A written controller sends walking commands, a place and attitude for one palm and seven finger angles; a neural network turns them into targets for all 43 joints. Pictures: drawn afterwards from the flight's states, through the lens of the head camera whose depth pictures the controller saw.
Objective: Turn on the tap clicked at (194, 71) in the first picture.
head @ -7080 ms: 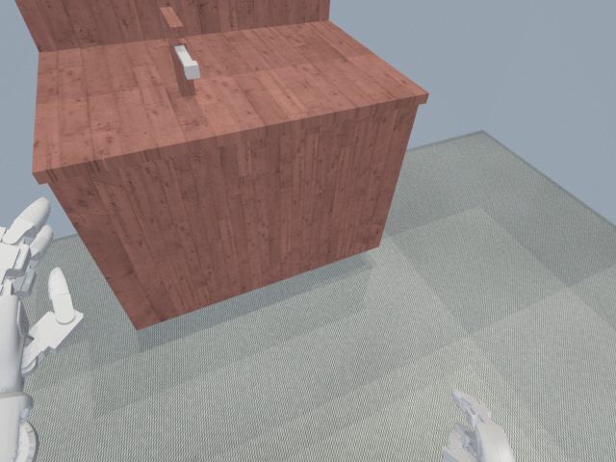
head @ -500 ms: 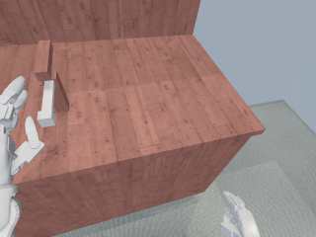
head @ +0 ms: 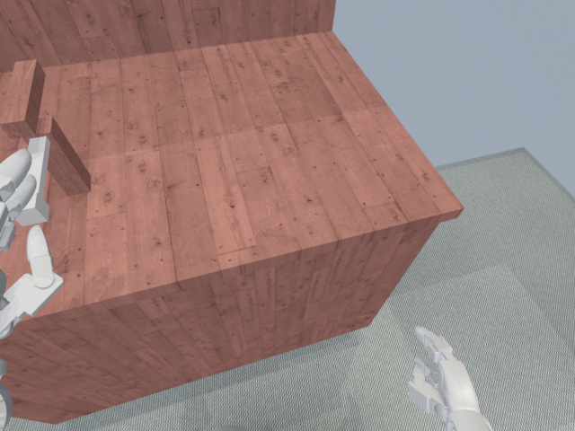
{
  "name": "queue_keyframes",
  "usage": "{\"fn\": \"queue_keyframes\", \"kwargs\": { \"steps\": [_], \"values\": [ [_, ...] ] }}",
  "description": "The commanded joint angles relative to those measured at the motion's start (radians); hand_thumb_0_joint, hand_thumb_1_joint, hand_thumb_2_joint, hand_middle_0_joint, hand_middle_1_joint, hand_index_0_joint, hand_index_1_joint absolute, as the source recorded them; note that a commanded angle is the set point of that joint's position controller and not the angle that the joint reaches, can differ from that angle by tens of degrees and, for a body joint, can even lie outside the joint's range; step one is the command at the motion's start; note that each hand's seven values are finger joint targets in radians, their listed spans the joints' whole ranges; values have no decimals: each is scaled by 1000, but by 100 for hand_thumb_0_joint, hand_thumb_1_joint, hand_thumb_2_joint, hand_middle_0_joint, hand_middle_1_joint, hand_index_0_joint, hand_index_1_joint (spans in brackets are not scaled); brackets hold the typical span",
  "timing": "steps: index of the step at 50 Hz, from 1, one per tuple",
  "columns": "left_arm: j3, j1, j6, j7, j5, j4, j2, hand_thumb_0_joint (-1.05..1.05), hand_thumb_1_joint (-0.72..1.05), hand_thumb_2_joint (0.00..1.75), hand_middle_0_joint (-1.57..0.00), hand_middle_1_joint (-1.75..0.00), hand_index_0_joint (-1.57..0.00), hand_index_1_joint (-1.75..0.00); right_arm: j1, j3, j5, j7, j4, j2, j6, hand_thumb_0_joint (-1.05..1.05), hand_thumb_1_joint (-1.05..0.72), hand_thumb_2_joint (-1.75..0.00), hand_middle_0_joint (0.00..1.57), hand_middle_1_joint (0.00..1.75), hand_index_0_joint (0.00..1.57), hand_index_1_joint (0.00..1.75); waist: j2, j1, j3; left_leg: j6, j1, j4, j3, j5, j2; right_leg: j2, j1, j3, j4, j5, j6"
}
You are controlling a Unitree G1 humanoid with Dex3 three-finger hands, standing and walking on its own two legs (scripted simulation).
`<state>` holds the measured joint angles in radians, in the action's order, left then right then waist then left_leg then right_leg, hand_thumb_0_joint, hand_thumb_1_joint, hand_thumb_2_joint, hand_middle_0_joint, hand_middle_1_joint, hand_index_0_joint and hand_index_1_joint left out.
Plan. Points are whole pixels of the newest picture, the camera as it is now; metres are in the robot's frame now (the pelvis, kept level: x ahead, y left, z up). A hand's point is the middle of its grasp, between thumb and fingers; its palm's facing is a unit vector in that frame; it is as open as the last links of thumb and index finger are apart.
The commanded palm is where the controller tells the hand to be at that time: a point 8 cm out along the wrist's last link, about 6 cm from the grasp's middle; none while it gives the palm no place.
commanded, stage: come to a stop and stand still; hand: left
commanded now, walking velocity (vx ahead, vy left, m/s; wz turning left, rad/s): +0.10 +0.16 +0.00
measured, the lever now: (29, 209) +0.32 +0.35 +0.12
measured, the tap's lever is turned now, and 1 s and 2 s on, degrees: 0 0 0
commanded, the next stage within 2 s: look again from close up in 1.18 s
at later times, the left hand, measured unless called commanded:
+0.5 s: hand out of the picture +0.17 +0.29 +0.17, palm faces +0.44 -0.82 -0.35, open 7.4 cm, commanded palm +0.12 +0.31 +0.18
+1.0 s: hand (6, 287) +0.21 +0.29 +0.16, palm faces +0.39 -0.83 -0.39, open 7.4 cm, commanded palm +0.15 +0.32 +0.18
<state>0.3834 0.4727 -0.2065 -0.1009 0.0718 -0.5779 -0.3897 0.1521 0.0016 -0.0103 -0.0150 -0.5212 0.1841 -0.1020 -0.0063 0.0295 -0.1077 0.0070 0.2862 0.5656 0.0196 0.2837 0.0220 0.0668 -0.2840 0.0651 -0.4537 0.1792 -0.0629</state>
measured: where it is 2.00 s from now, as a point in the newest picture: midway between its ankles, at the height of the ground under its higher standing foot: outside the picture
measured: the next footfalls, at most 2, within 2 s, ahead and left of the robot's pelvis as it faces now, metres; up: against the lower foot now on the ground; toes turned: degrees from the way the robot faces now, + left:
none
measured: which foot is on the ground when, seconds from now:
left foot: down 0.00-1.00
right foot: down 0.00-1.00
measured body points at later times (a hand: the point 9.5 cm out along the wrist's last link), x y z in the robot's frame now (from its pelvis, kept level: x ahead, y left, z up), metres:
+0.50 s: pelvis -0.03 +0.03 +0.00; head -0.04 +0.05 +0.45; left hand +0.14 +0.33 +0.19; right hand +0.14 -0.19 -0.07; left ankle -0.05 +0.12 -0.74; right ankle +0.04 -0.08 -0.74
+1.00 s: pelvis +0.00 +0.04 +0.00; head +0.03 +0.05 +0.45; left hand +0.18 +0.33 +0.19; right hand +0.18 -0.19 -0.07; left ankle -0.05 +0.12 -0.74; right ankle +0.04 -0.08 -0.74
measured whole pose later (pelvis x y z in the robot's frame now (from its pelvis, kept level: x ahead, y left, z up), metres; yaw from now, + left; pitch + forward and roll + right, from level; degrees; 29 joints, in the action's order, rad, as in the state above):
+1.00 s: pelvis +0.00 +0.04 +0.00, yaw +2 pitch -1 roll -1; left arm 0.36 0.46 -0.19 -0.12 0.05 -0.51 -0.38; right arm 0.20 -0.01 -0.01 -0.02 -0.56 0.20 -0.09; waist 0.02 0.00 -0.08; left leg -0.04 0.13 0.47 0.00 0.32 -0.03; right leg 0.00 -0.23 0.07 -0.42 0.17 -0.01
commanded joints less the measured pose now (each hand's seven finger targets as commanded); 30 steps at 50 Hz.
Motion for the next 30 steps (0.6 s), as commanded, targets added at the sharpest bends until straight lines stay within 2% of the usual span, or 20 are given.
{"fn": "queue_keyframes", "kwargs": {
  "steps": [1, 2, 5, 6, 7, 8, 11, 12, 14, 15, 16, 17, 20, 21, 22, 25, 26, 27, 30],
  "values": [
    [129, 29, -17, -55, 9, -103, -156, 0, 90, 90, -20, -30, -20, -30, -22, -42, -14, -32, 113, 122, -36, 0, -90, -90, 20, 30, 20, 30, 92, -17, 253, -3, -23, 93, 20, 64, -25, -338, 56, -367, 224, 55, -53],
    [104, 18, -12, -56, 8, -86, -135, 0, 90, 90, -20, -30, -20, -30, -22, -33, -12, -34, 110, 116, -28, 0, -90, -90, 20, 30, 20, 30, 127, -18, 229, -11, -1, 96, 18, 69, -23, -344, 46, -362, 245, 172, -45],
    [93, -34, -5, -63, -10, -86, -145, 0, 90, 90, -20, -30, -20, -30, -36, -30, -11, -40, 102, 123, -35, 0, -90, -90, 20, 30, 20, 30, 149, -17, 187, -24, -11, 10, 13, 59, -17, -337, 40, -336, 257, 252, -33],
    [105, -43, -2, -71, -17, -91, -170, 0, 90, 90, -20, -30, -20, -30, -52, -27, -10, -45, 95, 128, -37, 0, -90, -90, 20, 30, 20, 30, 104, -15, 180, -30, -32, -61, 9, 41, -9, -323, 47, -309, 238, 220, -23],
    [73, -49, -7, -70, -22, -87, -138, 0, 90, 90, -20, -30, -20, -30, -35, -27, -5, -45, 89, 127, -40, 0, -90, -90, 20, 30, 20, 30, 92, -16, 195, -38, -51, -113, 3, 25, -9, -301, 74, -271, 217, 194, -10],
    [79, -55, -10, -72, -26, -93, -149, 0, 90, 90, -20, -30, -20, -30, -31, -32, -4, -47, 91, 130, -47, 0, -90, -90, 20, 30, 20, 30, 78, -12, 198, -43, -68, -154, 1, -4, -5, -269, 94, -248, 198, 147, 7],
    [78, -67, -21, -71, -32, -137, -164, 0, 90, 90, -20, -30, -20, -30, -32, -50, -7, -49, 92, 152, -59, 0, -90, -90, 20, 30, 20, 30, 18, -5, 227, -44, -106, -173, 0, -113, 28, -220, 156, -207, 161, 18, 38],
    [64, -61, -23, -69, -30, -128, -145, 0, 90, 90, -20, -30, -20, -30, -25, -45, -4, -47, 90, 148, -57, 0, -90, -90, 20, 30, 20, 30, -6, -10, 234, -43, -92, -172, 11, -115, 34, -215, 168, -183, 140, 11, 37],
    [57, -101, -28, -68, -35, -148, -142, 0, 90, 90, -20, -30, -20, -30, -31, -43, -4, -41, 95, 151, -56, 0, -90, -90, 20, 30, 20, 30, -56, -8, 197, -42, -43, -207, 41, -81, 43, -180, 178, -159, 123, 25, 41],
    [60, -111, -29, -69, -37, -144, -146, 0, 90, 90, -20, -30, -20, -30, -28, -43, -5, -39, 94, 153, -57, 0, -90, -90, 20, 30, 20, 30, -46, -6, 189, -42, -13, -219, 47, -51, 46, -169, 194, -147, 120, 50, 46],
    [66, -121, -29, -68, -39, -154, -155, 0, 90, 90, -20, -30, -20, -30, -35, -43, -7, -38, 91, 155, -59, 0, -90, -90, 20, 30, 20, 30, -63, -6, 177, -42, -17, -237, 58, -46, 53, -159, 182, -137, 110, 53, 45],
    [50, -120, -30, -67, -41, -132, -132, 0, 90, 90, -20, -30, -20, -30, -26, -43, -6, -37, 90, 153, -58, 0, -90, -90, 20, 30, 20, 30, -62, -7, 174, -44, -1, -253, 66, -37, 60, -147, 195, -116, 91, 54, 48],
    [46, -125, -29, -61, -45, -89, -120, 0, 90, 90, -20, -30, -20, -30, -12, -45, -12, -30, 96, 153, -59, 0, -90, -90, 20, 30, 20, 30, -73, -4, 136, -46, 71, -293, 80, 51, 70, -123, 218, -103, 74, 76, 51],
    [54, -114, -27, -58, -44, -83, -126, 0, 90, 90, -20, -30, -20, -30, -18, -43, -13, -30, 94, 151, -61, 0, -90, -90, 20, 30, 20, 30, -97, -4, 128, -45, 60, -306, 79, 48, 75, -116, 206, -91, 62, 53, 52],
    [33, -121, -25, -55, -45, -56, -103, 0, 90, 90, -20, -30, -20, -30, -11, -37, -12, -29, 92, 146, -57, 0, -90, -90, 20, 30, 20, 30, -84, -5, 116, -46, 95, -319, 90, 80, 83, -111, 221, -85, 50, 61, 56],
    [26, -160, -22, -48, -51, -24, -93, 0, 90, 90, -20, -30, -20, -30, -2, -38, -14, -24, 97, 145, -56, 0, -90, -90, 20, 30, 20, 30, -51, -5, 84, -49, 157, -336, 93, 152, 89, -105, 247, -88, 44, 58, 58],
    [40, -166, -23, -47, -52, -34, -111, 0, 90, 90, -20, -30, -20, -30, -9, -37, -15, -24, 96, 142, -59, 0, -90, -90, 20, 30, 20, 30, -61, -6, 88, -47, 131, -333, 85, 130, 84, -102, 235, -84, 51, 39, 59],
    [10, -182, -24, -43, -52, -25, -80, 0, 90, 90, -20, -30, -20, -30, -2, -33, -12, -22, 95, 142, -59, 0, -90, -90, 20, 30, 20, 30, -49, -9, 84, -42, 140, -335, 94, 126, 79, -101, 241, -81, 48, 41, 58],
    [8, -224, -28, -42, -56, -47, -89, 0, 90, 90, -20, -30, -20, -30, -4, -36, -10, -17, 96, 141, -65, 0, -90, -90, 20, 30, 20, 30, -42, -8, 94, -40, 116, -315, 79, 94, 71, -105, 245, -93, 60, 14, 54]
  ]
}}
